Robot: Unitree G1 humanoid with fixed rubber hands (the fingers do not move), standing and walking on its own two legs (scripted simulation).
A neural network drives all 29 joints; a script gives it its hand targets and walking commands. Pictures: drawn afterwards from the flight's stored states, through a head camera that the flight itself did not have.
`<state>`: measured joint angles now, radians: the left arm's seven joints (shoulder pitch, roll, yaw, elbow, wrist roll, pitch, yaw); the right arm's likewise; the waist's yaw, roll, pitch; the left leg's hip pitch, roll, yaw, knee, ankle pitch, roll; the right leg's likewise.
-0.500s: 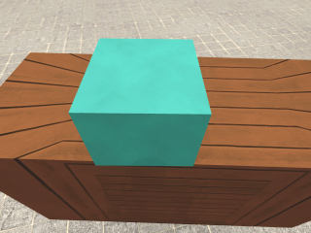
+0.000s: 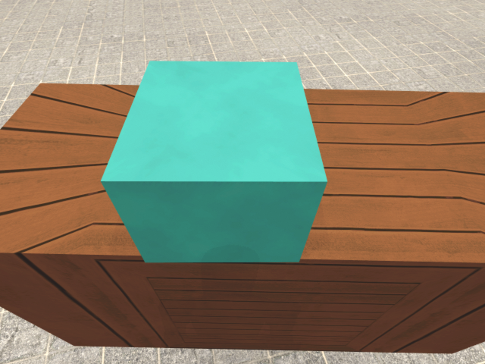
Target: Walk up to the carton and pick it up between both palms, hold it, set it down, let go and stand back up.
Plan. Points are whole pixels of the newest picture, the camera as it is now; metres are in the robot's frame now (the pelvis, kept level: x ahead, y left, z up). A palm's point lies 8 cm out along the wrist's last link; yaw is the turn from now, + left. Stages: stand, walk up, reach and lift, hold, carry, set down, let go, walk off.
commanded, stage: stand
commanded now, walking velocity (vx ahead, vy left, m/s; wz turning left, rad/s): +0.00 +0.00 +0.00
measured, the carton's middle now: (223, 159) +0.44 +0.04 +0.09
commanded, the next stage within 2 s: none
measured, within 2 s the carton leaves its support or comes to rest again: neither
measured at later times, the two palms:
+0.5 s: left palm out of the picture +0.01 +0.23 -0.14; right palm out of the picture +0.00 -0.23 -0.14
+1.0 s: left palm out of the picture +0.01 +0.22 -0.14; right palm out of the picture -0.01 -0.23 -0.14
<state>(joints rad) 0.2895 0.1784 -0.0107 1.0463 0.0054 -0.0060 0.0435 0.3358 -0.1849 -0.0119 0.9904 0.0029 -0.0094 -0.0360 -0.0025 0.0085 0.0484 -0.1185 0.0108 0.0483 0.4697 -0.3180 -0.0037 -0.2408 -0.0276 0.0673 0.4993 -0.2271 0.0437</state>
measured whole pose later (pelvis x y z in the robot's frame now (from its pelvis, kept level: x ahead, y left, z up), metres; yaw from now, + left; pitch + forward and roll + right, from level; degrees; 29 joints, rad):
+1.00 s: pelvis +0.00 +0.00 +0.00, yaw -1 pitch -2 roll +1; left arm 0.29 0.17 -0.01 1.07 0.01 -0.01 0.05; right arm 0.34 -0.17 -0.01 1.02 0.00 -0.01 -0.04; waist 0.00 0.01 0.05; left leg -0.10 0.02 0.06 0.46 -0.32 -0.01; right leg -0.24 -0.01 0.08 0.50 -0.23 0.04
